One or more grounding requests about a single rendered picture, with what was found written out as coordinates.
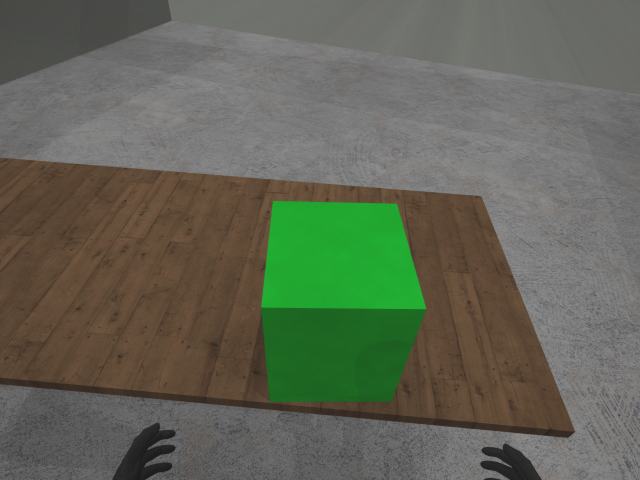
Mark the robot right hand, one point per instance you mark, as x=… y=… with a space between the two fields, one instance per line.
x=521 y=467

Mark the robot left hand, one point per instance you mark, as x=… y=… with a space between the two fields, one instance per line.
x=132 y=466

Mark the carton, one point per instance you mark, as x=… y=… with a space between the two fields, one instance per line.
x=341 y=304

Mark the table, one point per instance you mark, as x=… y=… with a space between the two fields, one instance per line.
x=149 y=283

